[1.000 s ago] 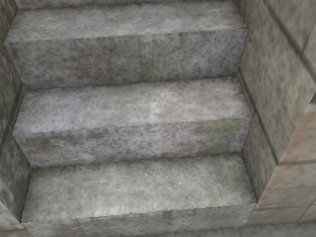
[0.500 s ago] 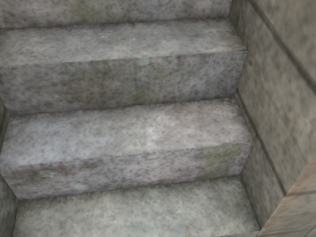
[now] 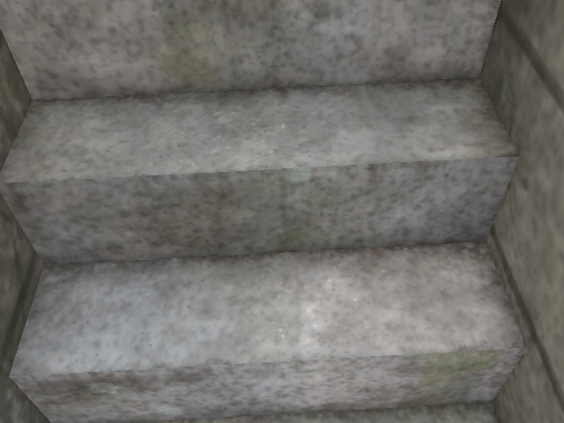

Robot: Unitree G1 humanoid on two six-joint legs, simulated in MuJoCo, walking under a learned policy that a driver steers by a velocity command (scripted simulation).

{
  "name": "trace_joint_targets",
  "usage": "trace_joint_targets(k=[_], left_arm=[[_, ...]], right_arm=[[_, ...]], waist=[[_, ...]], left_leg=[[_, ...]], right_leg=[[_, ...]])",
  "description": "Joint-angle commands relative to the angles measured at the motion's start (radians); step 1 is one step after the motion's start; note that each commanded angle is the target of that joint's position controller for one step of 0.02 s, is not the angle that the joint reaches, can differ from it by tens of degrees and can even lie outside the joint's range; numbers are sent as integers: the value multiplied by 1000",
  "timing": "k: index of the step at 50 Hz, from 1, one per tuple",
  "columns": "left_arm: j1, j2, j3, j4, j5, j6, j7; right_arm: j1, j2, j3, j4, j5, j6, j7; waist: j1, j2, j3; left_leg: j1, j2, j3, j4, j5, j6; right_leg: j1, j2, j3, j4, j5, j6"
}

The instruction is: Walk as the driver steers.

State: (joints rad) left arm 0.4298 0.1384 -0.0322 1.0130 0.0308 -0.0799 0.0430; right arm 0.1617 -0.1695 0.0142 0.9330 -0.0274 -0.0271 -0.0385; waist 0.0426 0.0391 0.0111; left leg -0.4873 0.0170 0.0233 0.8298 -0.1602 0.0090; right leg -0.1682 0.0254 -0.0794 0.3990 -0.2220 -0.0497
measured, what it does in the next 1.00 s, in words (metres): steps on the spot: left foot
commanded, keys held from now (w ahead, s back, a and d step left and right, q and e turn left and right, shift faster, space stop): no key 0.66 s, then w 0.34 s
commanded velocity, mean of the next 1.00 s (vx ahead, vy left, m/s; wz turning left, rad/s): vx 0.11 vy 0.00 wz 0.00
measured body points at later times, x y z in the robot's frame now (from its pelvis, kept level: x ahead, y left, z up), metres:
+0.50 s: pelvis +0.02 +0.04 +0.00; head +0.04 +0.04 +0.45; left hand +0.02 +0.27 -0.16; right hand +0.06 -0.20 -0.15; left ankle +0.05 +0.10 -0.74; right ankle -0.01 -0.09 -0.74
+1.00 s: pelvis +0.05 +0.03 +0.00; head +0.06 +0.01 +0.45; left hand +0.07 +0.27 -0.14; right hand +0.08 -0.24 -0.15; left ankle +0.05 +0.10 -0.74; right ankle +0.02 -0.07 -0.71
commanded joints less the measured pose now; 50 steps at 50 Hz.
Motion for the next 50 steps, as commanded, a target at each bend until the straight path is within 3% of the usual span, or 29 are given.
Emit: trace_joint_targets(k=[1,2,3,4,5,6,7,9,12,13,14,15,18,26,33,34,35,36,38,40,41,42,43,44,45,46,48,50], left_arm=[[-131,95,14,-88,-32,7,0],[-72,96,22,-73,-35,20,-5],[85,55,20,-64,-25,29,-8],[229,7,11,-11,-29,46,5],[244,1,7,14,-19,67,17],[149,29,17,8,0,82,25],[70,54,29,-5,4,90,26],[37,42,25,-16,0,91,16],[44,50,26,-3,-9,75,18],[-27,130,48,-17,-4,85,13],[-23,139,51,-14,1,85,13],[-11,112,45,-5,-3,84,12],[-6,72,36,3,-12,80,15],[-18,111,41,13,-13,78,22],[-36,124,46,27,-17,63,22],[-27,114,44,37,-17,63,21],[0,18,9,43,-3,69,28],[-6,27,12,40,0,73,27],[-42,77,20,10,3,70,23],[-28,87,23,2,-3,58,18],[-72,181,57,-10,-34,48,23],[-65,179,57,-13,-42,35,24],[-62,140,51,-16,-44,24,22],[-59,120,49,-16,-40,15,18],[-77,102,49,-19,-31,7,12],[-69,91,48,-21,-32,2,5],[-64,95,51,-42,-43,1,-4],[-65,99,51,-56,-44,0,-6]], right_arm=[[253,-48,-5,58,-5,-11,-18],[229,-61,-3,57,-15,-33,-12],[219,-97,-3,58,-14,-52,-8],[197,-46,7,40,5,-46,-11],[98,-23,10,11,21,-36,-9],[59,-3,10,-5,33,-28,-7],[91,0,14,4,34,-25,-10],[148,-35,7,28,29,-23,-14],[175,-49,2,30,29,-28,-14],[133,-181,-45,38,21,1,9],[144,-143,-42,28,11,14,9],[156,-114,-39,28,10,21,6],[164,-84,-38,33,16,28,-1],[145,-117,-45,14,5,39,0],[129,-116,-45,-17,4,49,-3],[138,-106,-43,-14,3,51,-5],[175,-19,-11,2,13,22,-9],[163,-47,-12,7,16,10,-13],[129,-86,-15,-1,21,0,-15],[131,-100,-20,-7,23,-6,-13],[134,-259,-75,-22,26,19,-5],[147,-222,-76,-44,24,33,-8],[161,-200,-75,-59,25,38,-12],[190,-189,-80,-62,33,39,-15],[204,-184,-86,-66,30,38,-18],[225,-198,-94,-64,25,37,-20],[203,-220,-104,-76,24,30,-20],[155,-227,-107,-85,36,29,-21]], waist=[[-126,-177,-43],[-94,-111,21],[7,26,8],[46,44,-42],[66,31,22],[35,-6,98],[3,-7,119],[-8,38,109],[-18,9,62],[-17,84,105],[-29,33,63],[-28,-2,25],[-24,-48,-16],[-19,-49,15],[-23,-52,35],[-25,-47,18],[-39,-104,14],[-30,-60,60],[-28,-20,77],[-31,2,57],[-43,111,57],[-56,79,48],[-60,69,53],[-72,55,51],[-85,46,70],[-90,47,42],[-71,54,34],[-46,17,48]], left_leg=[[385,-5,25,-313,137,40],[354,14,2,-471,220,42],[415,175,-140,-424,718,65],[394,263,-204,-429,828,141],[251,228,-201,-469,529,134],[193,151,-171,-508,213,88],[204,121,-147,-534,112,64],[252,98,-127,-545,68,45],[323,111,-137,-543,138,48],[278,24,-85,-502,142,46],[294,34,-85,-503,172,55],[316,40,-89,-502,190,61],[334,48,-94,-494,249,71],[311,47,-112,-530,172,61],[310,44,-123,-561,78,55],[317,42,-129,-583,-18,58],[342,122,-184,-674,-175,67],[292,113,-204,-695,-271,67],[289,97,-201,-694,-282,76],[325,92,-197,-683,-275,90],[342,35,-177,-634,-429,118],[344,77,-237,-650,-540,161],[350,125,-308,-661,-579,205],[348,164,-369,-672,-570,243],[356,195,-418,-667,-530,276],[363,224,-459,-681,-527,306],[323,256,-494,-711,-518,321],[296,243,-431,-703,-409,301]], right_leg=[[-133,-199,63,83,658,-124],[-114,-160,76,151,459,-93],[-140,-126,108,160,41,-53],[-72,-123,120,123,-191,-24],[9,-127,116,11,-166,5],[8,-108,118,-36,-104,23],[5,-113,125,-51,-58,23],[14,-129,127,-74,-9,29],[32,-134,127,-90,13,29],[-35,-81,122,-72,-19,47],[-36,-79,109,-68,-15,55],[-32,-78,106,-64,-10,62],[-26,-85,105,-48,11,67],[-60,-101,111,-31,-52,77],[-88,-114,120,-33,-69,80],[-83,-109,114,-36,-105,77],[-64,-104,103,-90,-101,53],[-35,-97,95,-83,-78,43],[-38,-98,95,-81,-67,15],[-45,-89,87,-68,-86,-3],[-124,-45,51,56,-230,-2],[-198,-38,35,118,-262,-9],[-248,-40,28,173,-244,-11],[-273,-50,29,219,-220,-13],[-324,-61,36,284,-201,-14],[-340,-66,40,362,-220,-15],[-347,-90,71,477,-280,-15],[-335,-104,63,447,-252,-18]])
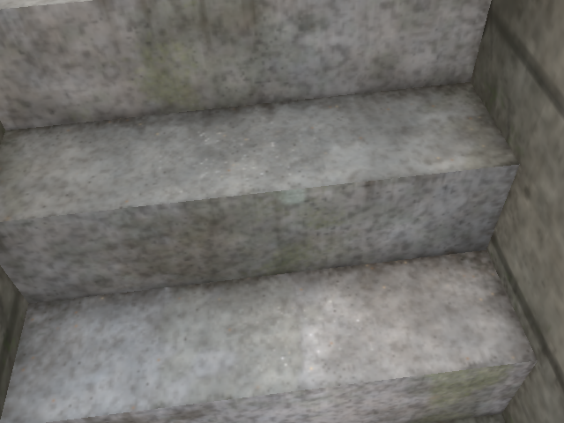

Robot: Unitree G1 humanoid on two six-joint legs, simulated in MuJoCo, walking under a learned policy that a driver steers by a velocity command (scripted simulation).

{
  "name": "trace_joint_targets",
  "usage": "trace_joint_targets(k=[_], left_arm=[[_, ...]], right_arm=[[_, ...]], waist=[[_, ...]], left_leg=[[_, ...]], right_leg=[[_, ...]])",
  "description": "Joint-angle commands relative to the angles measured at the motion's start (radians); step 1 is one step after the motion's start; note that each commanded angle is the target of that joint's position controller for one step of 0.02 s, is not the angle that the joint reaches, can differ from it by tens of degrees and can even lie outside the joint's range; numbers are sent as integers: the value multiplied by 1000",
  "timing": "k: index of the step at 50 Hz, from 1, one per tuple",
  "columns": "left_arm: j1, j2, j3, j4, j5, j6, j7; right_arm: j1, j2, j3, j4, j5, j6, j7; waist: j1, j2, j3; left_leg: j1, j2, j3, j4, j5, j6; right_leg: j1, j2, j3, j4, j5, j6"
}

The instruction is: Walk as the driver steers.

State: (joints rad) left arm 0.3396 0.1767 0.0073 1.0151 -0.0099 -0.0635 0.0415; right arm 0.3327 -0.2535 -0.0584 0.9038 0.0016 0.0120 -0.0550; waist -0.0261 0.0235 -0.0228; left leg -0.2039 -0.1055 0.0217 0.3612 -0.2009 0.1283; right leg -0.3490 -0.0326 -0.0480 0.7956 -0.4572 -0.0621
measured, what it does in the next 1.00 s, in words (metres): climbs: right foot, then left foot 0.22 m higher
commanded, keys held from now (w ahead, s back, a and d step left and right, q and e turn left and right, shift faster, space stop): w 0.50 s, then no key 0.34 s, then w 0.14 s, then no key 0.02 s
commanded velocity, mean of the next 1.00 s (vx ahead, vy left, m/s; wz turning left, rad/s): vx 0.35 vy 0.00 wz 0.00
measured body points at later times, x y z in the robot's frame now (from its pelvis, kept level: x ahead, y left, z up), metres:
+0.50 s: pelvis +0.12 -0.02 +0.03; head +0.16 -0.05 +0.48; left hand +0.00 +0.19 -0.10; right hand +0.40 -0.13 -0.02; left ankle +0.20 +0.07 -0.53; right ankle +0.03 -0.11 -0.73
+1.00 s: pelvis +0.28 -0.06 +0.22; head +0.29 -0.06 +0.67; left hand +0.35 +0.19 +0.08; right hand +0.40 -0.30 +0.08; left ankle +0.21 +0.08 -0.37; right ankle +0.27 -0.15 -0.52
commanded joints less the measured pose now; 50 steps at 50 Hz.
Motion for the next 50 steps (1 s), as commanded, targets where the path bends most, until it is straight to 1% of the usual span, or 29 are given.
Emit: trace_joint_targets(k=[1,4,5,6,7,9,11,15,20,22,23,24,25,26,27,28,29,30,31,33,35,36,38,41,43,44,46,48,50], left_arm=[[41,47,8,-61,4,-18,-8],[244,98,42,-9,36,-13,-3],[427,185,63,31,41,-5,6],[442,226,57,28,71,3,0],[323,277,67,0,64,-7,5],[175,126,22,-9,45,-2,-3],[185,18,-17,19,56,0,-38],[144,66,-26,-15,50,-5,-44],[321,142,5,41,-35,32,47],[351,156,7,65,-9,66,74],[392,163,1,60,15,26,58],[276,250,29,33,40,21,47],[167,290,54,-22,17,5,29],[59,247,70,-118,-38,-23,-19],[-48,181,68,-144,9,-24,-55],[-187,111,64,-181,80,-8,-71],[-261,-20,35,-272,106,14,-48],[-226,-157,-10,-333,98,41,-4],[-123,-174,-19,-337,96,67,29],[47,-118,-9,-288,67,93,47],[16,-79,-5,-294,37,88,47],[-128,108,1,-381,35,44,-91],[-42,64,8,-266,34,48,-182],[-138,64,-16,-236,62,36,-169],[-209,52,-29,-265,54,65,-144],[-190,63,-32,-263,31,79,-120],[-2,107,-8,-201,19,71,-87],[335,163,25,-53,93,59,-97],[366,67,10,47,140,31,-114]], right_arm=[[-82,-135,-29,-74,6,-8,1],[-169,-86,0,-89,-13,-13,23],[-213,-9,27,-125,-16,-25,37],[-122,31,32,-95,4,-56,48],[2,5,26,-90,43,-71,58],[-197,66,66,-224,41,-104,65],[-220,115,98,-272,29,-113,60],[-255,155,146,-339,27,-82,73],[-622,202,214,-500,-19,-87,44],[-604,197,210,-486,12,-86,55],[-523,104,163,-450,20,-101,70],[-276,36,126,-368,-27,-102,81],[-35,-55,91,-283,-57,-98,86],[82,-14,88,-219,-47,-38,36],[92,-64,62,-143,-62,10,3],[4,-59,39,-117,-74,37,-28],[-108,-43,31,-112,-66,26,-25],[-162,-12,31,-58,-51,-7,-17],[-178,35,38,-8,-42,-34,-1],[-204,118,65,64,-58,-59,29],[-145,81,65,114,-29,-85,35],[-326,57,59,-73,-55,-125,75],[-544,-66,32,-142,-49,-133,95],[-416,-114,32,-125,8,-127,92],[-71,-148,6,10,10,-97,128],[102,-173,-17,88,-47,-71,157],[114,-139,-27,129,-107,-28,216],[62,82,44,90,-125,-22,233],[-120,54,34,13,-29,-49,178]], waist=[[60,18,92],[199,-74,2],[245,-307,-65],[204,-369,-89],[111,-292,-50],[72,-94,212],[27,40,169],[0,-10,132],[91,-176,-7],[27,-258,-120],[-3,-300,-226],[-133,-408,-336],[-218,-306,-452],[-215,-68,-430],[-224,203,-312],[-206,266,-217],[-130,152,-54],[-13,82,146],[83,13,222],[191,-22,206],[170,2,211],[140,-33,-122],[266,28,-79],[172,-60,-54],[63,112,-111],[-10,146,-114],[19,69,-185],[118,-305,-218],[146,-130,-52]], left_leg=[[-67,314,-332,-218,-235,154],[-191,164,-105,236,512,89],[-398,59,-29,661,255,-19],[-524,-87,-126,1237,-270,-105],[-792,-91,-253,1725,-377,-110],[-1214,-10,-203,2024,-316,-100],[-1231,11,-202,2135,-206,-68],[-1107,40,-99,2004,-18,-80],[-910,169,153,1290,-236,-123],[-601,68,214,1088,-579,-60],[-459,-34,324,1096,-601,-32],[-397,-10,192,1002,-553,5],[-182,87,-92,925,-514,90],[-156,113,-335,655,-677,152],[-130,246,-691,281,-813,222],[-253,326,-997,37,-849,321],[-399,351,-948,34,-769,273],[-530,370,-792,86,-750,211],[-571,339,-605,136,-653,125],[-549,278,-318,166,-406,49],[-478,267,-150,103,-92,41],[-461,181,-57,37,-137,56],[-778,151,54,-101,66,-28],[-278,230,25,31,538,70],[245,276,-58,210,1054,194],[339,318,-105,220,1121,253],[215,280,-56,514,876,200],[-724,49,-47,1247,-224,53],[-1320,52,-205,1914,-203,80]], right_leg=[[-50,-39,11,-54,26,-7],[273,66,-59,-344,324,-30],[458,-137,276,-517,422,-126],[428,-350,656,-591,622,-277],[450,-473,796,-618,242,-378],[384,-362,507,-613,23,-220],[310,-240,296,-518,292,-123],[-3,-158,114,-584,330,-97],[129,-191,165,-829,535,-118],[228,-195,66,-734,1173,-129],[338,-194,29,-588,2149,-174],[486,-251,41,-376,2631,-215],[328,-239,18,-131,2791,-212],[198,-181,-39,84,2249,-162],[-66,-35,-8,351,1296,-147],[-275,94,132,891,555,-130],[-456,126,281,1259,374,-104],[-629,132,316,1360,285,-90],[-688,116,309,1334,233,-77],[-685,134,270,1283,310,-30],[-685,114,210,1126,329,0],[-548,56,92,814,339,-23],[-4,4,23,674,388,9],[-123,4,-2,194,349,91],[-227,98,-106,-364,349,60],[-185,123,-124,-444,407,33],[77,54,15,-546,566,-84],[637,-277,401,-399,1034,-420],[579,-320,491,-465,277,-320]])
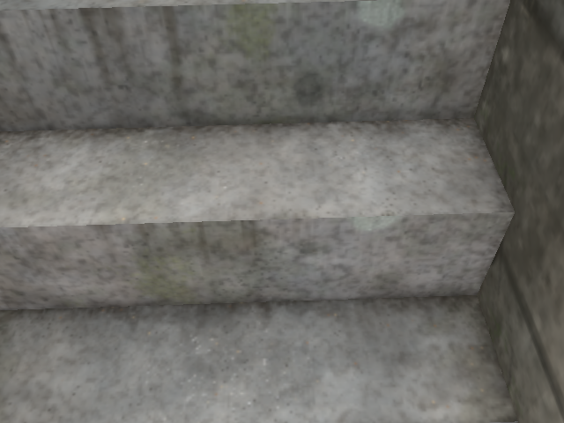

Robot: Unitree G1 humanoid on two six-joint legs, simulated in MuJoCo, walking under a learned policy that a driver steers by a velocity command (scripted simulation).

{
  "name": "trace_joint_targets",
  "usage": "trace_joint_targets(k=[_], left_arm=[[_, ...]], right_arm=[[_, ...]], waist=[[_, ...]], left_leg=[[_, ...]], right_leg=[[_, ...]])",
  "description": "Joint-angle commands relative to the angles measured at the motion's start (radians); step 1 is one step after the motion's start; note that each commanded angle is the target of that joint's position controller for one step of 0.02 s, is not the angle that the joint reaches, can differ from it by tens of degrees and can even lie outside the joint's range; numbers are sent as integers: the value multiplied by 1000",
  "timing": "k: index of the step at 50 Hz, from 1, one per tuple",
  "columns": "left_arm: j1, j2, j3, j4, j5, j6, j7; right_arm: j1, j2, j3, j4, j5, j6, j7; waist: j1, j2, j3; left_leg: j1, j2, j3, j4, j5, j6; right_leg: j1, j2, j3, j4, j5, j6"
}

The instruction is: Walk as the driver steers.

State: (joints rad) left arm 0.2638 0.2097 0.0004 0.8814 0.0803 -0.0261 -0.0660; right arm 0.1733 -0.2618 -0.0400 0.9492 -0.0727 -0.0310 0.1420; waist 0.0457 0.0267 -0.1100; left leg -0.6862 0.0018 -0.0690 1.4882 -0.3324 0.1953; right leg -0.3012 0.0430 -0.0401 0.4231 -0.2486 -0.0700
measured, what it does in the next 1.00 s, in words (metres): climbs: left foot 0.22 m higher, then right foot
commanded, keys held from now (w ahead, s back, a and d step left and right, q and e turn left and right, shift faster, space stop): no key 1.00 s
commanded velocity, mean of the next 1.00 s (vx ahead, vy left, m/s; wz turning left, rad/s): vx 0.06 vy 0.00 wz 0.00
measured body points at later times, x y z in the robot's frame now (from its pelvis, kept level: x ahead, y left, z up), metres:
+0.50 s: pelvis +0.13 +0.03 +0.14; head +0.14 +0.03 +0.59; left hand +0.26 +0.26 +0.02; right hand +0.22 -0.19 -0.01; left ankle +0.17 +0.12 -0.52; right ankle +0.06 -0.12 -0.38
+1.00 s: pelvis +0.19 -0.01 +0.20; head +0.21 -0.02 +0.65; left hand +0.35 +0.18 +0.07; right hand +0.27 -0.23 +0.05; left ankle +0.18 +0.13 -0.52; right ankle +0.22 -0.13 -0.52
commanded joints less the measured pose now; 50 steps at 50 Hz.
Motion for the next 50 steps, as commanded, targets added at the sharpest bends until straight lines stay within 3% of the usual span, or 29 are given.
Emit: trace_joint_targets(k=[1,4,5,7,8,9,10,12,13,14,15,17,19,20,22,25,26,27,29,30,31,32,33,34,35,36,38,43,50], left_arm=[[382,-50,-16,211,55,-6,-9],[153,-100,-56,243,34,-36,-10],[64,-83,-51,225,46,-51,-6],[-36,65,-12,120,50,-100,-9],[-14,171,16,95,-7,-95,-25],[100,237,29,148,-7,-70,-43],[86,264,27,140,-13,-79,-74],[110,276,61,107,-58,-104,-103],[145,232,50,145,-45,-101,-116],[289,166,35,209,17,-79,-125],[247,84,51,141,-118,-89,27],[78,47,31,108,-85,-28,86],[-1,-60,14,15,-19,48,103],[12,-108,8,-30,-19,58,124],[40,-98,14,-55,-30,42,144],[25,-83,19,-86,-46,16,137],[-37,130,50,-71,-81,-8,67],[-80,118,55,-68,-45,-19,41],[-79,69,32,-68,-46,-12,41],[-91,-26,-18,-118,-59,-6,18],[-149,-73,-40,-130,-65,2,-19],[-74,-98,-36,-20,-44,1,-35],[63,-46,-19,32,-50,-22,-32],[-22,50,-7,20,-82,-43,-29],[-181,123,-8,-54,-72,-56,-38],[-251,109,-1,-76,-75,-59,-51],[-177,0,-21,-18,-85,-60,-59],[-203,11,-3,34,-62,-6,-55],[-252,9,2,76,-49,-20,-52]], right_arm=[[-125,45,25,-122,70,-14,-65],[-168,148,94,-275,90,24,-120],[-224,124,95,-323,96,36,-125],[-365,-16,78,-387,115,51,-143],[-518,-8,101,-441,87,93,-114],[-497,56,124,-399,89,129,-86],[-153,103,130,-223,72,135,-56],[22,0,104,-128,49,136,-64],[-19,-10,101,-135,51,140,-69],[16,-24,89,-93,53,149,-80],[54,146,94,-75,24,109,-170],[-72,114,84,-24,27,135,-229],[-186,75,60,-24,18,117,-220],[-203,65,50,-10,44,88,-217],[-107,63,30,39,49,43,-201],[-9,63,3,77,51,6,-201],[-101,81,60,-75,73,-26,-143],[-131,87,61,-92,70,-36,-129],[-186,32,58,-132,100,-41,-135],[-355,19,65,-190,112,-49,-136],[-291,7,57,-151,127,-29,-136],[-64,45,52,2,98,-30,-96],[-11,41,48,60,87,-33,-40],[99,48,28,67,71,-30,-8],[223,42,19,101,65,-43,-21],[182,35,24,95,63,-52,-41],[65,72,28,89,77,-32,-59],[-37,100,57,68,93,-43,-47],[-13,84,57,80,83,-47,-52]], waist=[[63,-70,36],[-114,-106,-5],[-153,-13,6],[-146,18,-30],[-155,-54,-38],[-147,-184,-42],[-217,-238,-5],[-192,-248,-138],[-158,-275,-166],[-100,-178,-293],[-77,-99,-283],[-96,224,-39],[-52,108,115],[-9,49,199],[-1,-58,198],[-25,-9,171],[-91,78,-172],[-64,71,-125],[-18,18,-161],[72,-22,-168],[41,-21,-126],[-17,42,-48],[23,74,6],[-79,-40,-9],[-175,-68,-86],[-162,-60,-133],[-109,-54,-54],[-28,-16,8],[-31,-41,10]], left_leg=[[-973,-58,-94,844,-26,33],[-1009,56,-52,1092,-194,52],[-907,78,-23,919,-182,61],[-468,112,78,347,-70,51],[-124,52,154,148,-378,-25],[-64,-30,242,193,-386,-72],[-138,-40,225,275,-217,-101],[-225,-114,321,-142,-57,-101],[-183,-124,279,-286,-43,-67],[-17,-71,87,-275,316,25],[173,-56,-33,-372,-296,46],[-68,99,-446,-797,-670,131],[-235,139,-494,-925,-555,143],[-281,159,-442,-908,-548,103],[-143,145,-343,-836,-437,50],[70,142,-295,-836,-267,59],[256,120,-309,-793,-114,42],[277,137,-295,-757,73,38],[234,170,-290,-776,369,36],[150,145,-144,-913,468,-19],[159,102,-102,-867,254,-41],[22,134,-113,-914,111,-32],[71,131,-117,-832,81,-42],[272,49,-13,-759,316,-72],[386,11,57,-690,499,-100],[409,18,71,-707,495,-126],[352,22,81,-729,294,-133],[303,32,69,-856,96,-180],[352,40,73,-912,130,-170]], right_leg=[[509,-383,437,-125,60,-295],[252,-375,256,-180,329,-219],[121,-324,154,-230,295,-162],[-258,-164,-5,-314,209,-84],[-494,-186,44,-505,285,-138],[-468,-250,96,-514,553,-239],[-229,-335,63,-354,1160,-251],[297,-341,39,-113,2043,-325],[393,-346,51,-7,2233,-321],[349,-296,20,130,2066,-264],[207,-263,-9,198,1660,-119],[-62,-115,-14,558,552,-70],[-250,-45,173,1222,182,-17],[-366,-21,181,1339,113,-5],[-494,21,196,1425,123,-7],[-648,47,196,1497,112,10],[-788,14,305,1304,108,101],[-782,-6,288,1280,80,114],[-687,-63,223,1149,14,177],[-413,-118,59,701,-256,237],[-302,-94,-13,314,-424,245],[-43,-77,-69,402,-1,220],[-16,-88,5,306,164,180],[-109,-57,95,244,392,55],[-99,-76,125,261,718,-98],[-87,-93,127,276,733,-153],[-65,-116,167,222,545,-118],[-3,-121,177,72,112,-36],[24,-101,124,71,194,-25]])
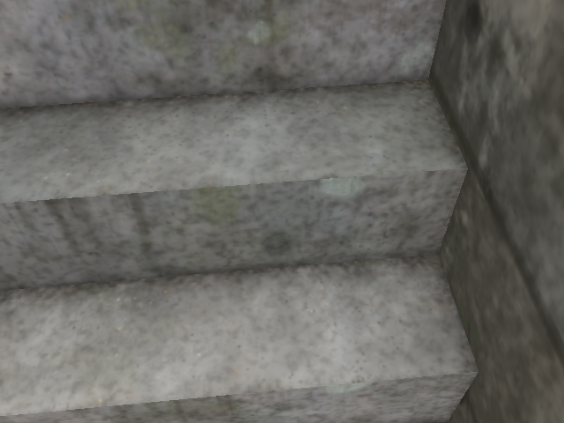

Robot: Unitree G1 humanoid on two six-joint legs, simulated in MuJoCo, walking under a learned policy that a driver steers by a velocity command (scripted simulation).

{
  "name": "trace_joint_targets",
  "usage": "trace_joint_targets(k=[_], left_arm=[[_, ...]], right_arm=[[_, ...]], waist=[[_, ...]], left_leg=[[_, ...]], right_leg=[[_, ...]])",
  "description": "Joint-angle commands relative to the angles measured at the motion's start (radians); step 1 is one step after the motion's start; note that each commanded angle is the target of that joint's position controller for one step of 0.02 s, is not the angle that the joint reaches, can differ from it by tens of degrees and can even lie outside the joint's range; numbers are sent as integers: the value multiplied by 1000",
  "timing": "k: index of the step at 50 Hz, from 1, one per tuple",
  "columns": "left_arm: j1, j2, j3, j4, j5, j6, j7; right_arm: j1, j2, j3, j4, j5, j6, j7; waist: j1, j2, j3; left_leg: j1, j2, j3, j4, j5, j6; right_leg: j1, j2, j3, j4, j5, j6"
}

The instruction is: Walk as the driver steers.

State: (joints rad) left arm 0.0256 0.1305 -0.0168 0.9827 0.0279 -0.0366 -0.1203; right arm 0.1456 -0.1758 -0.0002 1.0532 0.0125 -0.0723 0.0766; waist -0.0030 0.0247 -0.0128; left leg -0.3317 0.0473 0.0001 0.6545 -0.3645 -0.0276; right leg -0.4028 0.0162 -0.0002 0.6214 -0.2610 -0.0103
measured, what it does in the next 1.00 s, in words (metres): lifts its left foot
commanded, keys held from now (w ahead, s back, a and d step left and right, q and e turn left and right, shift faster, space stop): no key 0.32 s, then w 0.68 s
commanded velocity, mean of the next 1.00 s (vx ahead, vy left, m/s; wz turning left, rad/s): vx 0.23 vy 0.00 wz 0.00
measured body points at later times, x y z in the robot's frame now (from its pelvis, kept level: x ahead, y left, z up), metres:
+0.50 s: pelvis +0.00 +0.02 +0.01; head +0.00 +0.03 +0.46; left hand +0.08 +0.24 -0.14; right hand +0.00 -0.20 -0.15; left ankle -0.02 +0.13 -0.72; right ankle +0.03 -0.11 -0.72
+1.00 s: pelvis +0.10 -0.01 +0.02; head +0.10 -0.01 +0.47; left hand -0.03 +0.18 -0.13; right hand +0.21 -0.25 -0.12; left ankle +0.05 +0.10 -0.34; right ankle +0.02 -0.11 -0.72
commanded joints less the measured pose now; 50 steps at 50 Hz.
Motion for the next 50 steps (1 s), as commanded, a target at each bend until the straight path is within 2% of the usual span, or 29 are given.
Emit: trace_joint_targets(k=[1,9,10,16,18,19,22,24,25,27,29,31,33,34,36,37,38,39,40,41,42,43,44,45,46,47,48,49,50], left_arm=[[-15,87,20,-19,3,-8,2],[-20,73,16,28,1,-9,8],[-5,101,24,25,-6,-27,18],[-1,71,15,40,-6,-36,28],[49,74,14,70,-5,-26,23],[70,100,22,77,-1,-21,26],[107,133,43,73,17,-13,43],[80,110,47,52,26,-15,53],[69,85,48,49,30,-17,53],[53,50,43,45,35,-14,55],[22,41,33,31,42,-12,61],[69,28,22,43,46,-12,76],[141,41,31,66,51,-5,78],[163,12,26,68,59,-5,78],[119,-41,15,36,28,-5,63],[119,-41,9,27,23,2,57],[180,-20,9,38,17,23,52],[388,14,13,105,5,28,65],[730,83,21,241,38,38,76],[900,132,29,313,53,38,58],[846,125,21,299,71,46,25],[722,68,31,279,71,55,11],[599,-4,15,269,76,32,-2],[469,-70,-9,275,93,-1,-13],[309,-64,-22,268,110,-28,-25],[594,-37,-21,337,83,-44,21],[736,8,-19,390,89,-34,49],[741,56,-12,394,114,-24,55],[727,87,-4,385,137,-19,56]], right_arm=[[14,-3,19,-22,-2,-5,13],[26,-12,18,-5,-7,-7,23],[71,-11,7,15,-11,-12,16],[77,2,0,36,-14,-10,15],[134,11,-1,68,-13,-2,21],[147,-4,-9,73,-20,0,18],[154,-35,-23,80,-57,10,-5],[214,-49,-30,97,-67,11,-24],[239,-50,-32,108,-68,6,-31],[344,-53,-33,149,-61,-5,-43],[431,-107,-48,198,-56,-4,-65],[361,-110,-47,179,-58,-5,-74],[244,-75,-39,145,-55,-14,-81],[225,-68,-35,124,-38,-20,-87],[266,-77,-40,151,-17,7,-82],[330,-102,-51,178,-35,24,-62],[357,-112,-45,190,-64,24,-22],[324,-100,-49,216,-76,29,21],[347,27,-10,207,-100,34,74],[415,108,23,224,-114,31,107],[365,129,38,167,-78,40,101],[200,101,34,71,-39,41,75],[84,81,23,-41,-4,51,20],[18,88,32,-148,11,80,-31],[-55,117,54,-239,23,115,-51],[-279,-43,32,-346,-20,132,-34],[-330,-60,30,-369,-52,120,-7],[-304,-29,50,-364,-62,112,13],[-257,39,86,-332,-54,115,6]], waist=[[18,-37,-83],[16,-25,-48],[4,-41,-58],[9,-8,-23],[10,-19,16],[13,-25,34],[12,-31,65],[-10,-34,59],[-27,-34,73],[-63,51,58],[-100,129,80],[-64,130,85],[-4,93,65],[31,94,51],[53,67,63],[50,77,27],[86,75,-48],[158,48,-78],[185,-117,-212],[182,-296,-211],[152,-207,-174],[148,-144,-77],[85,-72,-32],[-13,-16,7],[-98,10,61],[49,-23,-60],[63,-119,-185],[47,-125,-260],[40,-107,-275]], left_leg=[[-1,-5,4,-83,161,51],[42,-3,8,-127,149,58],[55,2,7,-126,173,71],[68,2,2,-152,170,81],[60,-4,3,-187,31,83],[48,-9,6,-185,-51,92],[8,10,-34,-182,-199,160],[24,43,-94,-211,-251,219],[44,62,-137,-235,-266,241],[158,123,-267,-326,-301,302],[289,261,-505,-428,-292,397],[174,325,-553,-497,-202,432],[93,264,-392,-484,-80,379],[28,199,-279,-469,2,346],[58,123,-174,-364,265,339],[146,128,-156,-311,577,360],[225,98,-73,-152,1069,338],[155,93,-39,141,1255,317],[-316,-10,39,635,895,229],[-685,-107,18,1274,18,181],[-953,-57,-167,1710,11,221],[-1257,-59,-152,1967,-102,271],[-1364,-41,-121,2040,-265,294],[-1332,-12,-133,1910,-328,310],[-1203,31,-103,1740,-293,342],[-1310,-18,-25,1721,-384,344],[-1442,-30,-3,1706,-416,327],[-1458,-17,-24,1660,-426,307],[-1467,16,-82,1586,-394,303]], right_leg=[[124,-74,84,-129,201,-84],[74,-55,64,-150,95,-68],[83,-48,51,-145,101,-63],[48,-41,41,-150,42,-55],[30,-58,65,-208,-108,-59],[17,-67,83,-230,-199,-76],[-12,-107,158,-267,-377,-158],[-35,-111,147,-242,-381,-187],[-67,-97,118,-207,-338,-185],[-174,-54,27,-66,-212,-147],[-373,-32,-39,137,-33,-101],[-348,-59,-11,366,-23,-103],[-242,-59,-24,425,-63,-120],[-100,-55,-58,301,-50,-113],[32,10,-137,-75,52,-87],[54,46,-176,-181,146,-91],[126,46,-185,-197,303,-130],[271,-2,-115,-379,435,-177],[715,-179,87,-253,873,-323],[807,-369,354,-212,1361,-513],[770,-439,354,-220,973,-438],[730,-447,291,-270,655,-397],[667,-461,182,-326,683,-361],[529,-433,98,-399,644,-303],[281,-351,-39,-485,529,-234],[536,-223,-38,-297,709,-186],[751,-239,23,-202,936,-195],[822,-291,82,-174,1047,-202],[811,-316,123,-203,911,-192]])
Keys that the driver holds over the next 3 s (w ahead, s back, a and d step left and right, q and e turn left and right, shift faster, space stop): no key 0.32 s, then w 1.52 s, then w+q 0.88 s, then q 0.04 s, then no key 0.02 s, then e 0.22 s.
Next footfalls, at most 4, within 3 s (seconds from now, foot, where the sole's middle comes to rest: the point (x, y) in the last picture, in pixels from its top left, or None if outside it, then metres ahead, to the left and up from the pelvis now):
1.16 left None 0.22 0.17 -0.54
1.80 right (361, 314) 0.52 -0.10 -0.32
2.40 left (176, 139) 0.72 0.20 -0.10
2.98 right None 0.96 0.08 0.12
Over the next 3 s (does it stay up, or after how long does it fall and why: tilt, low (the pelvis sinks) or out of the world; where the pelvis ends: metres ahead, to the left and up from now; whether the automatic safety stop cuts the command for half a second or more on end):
stays up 0.77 0.13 0.77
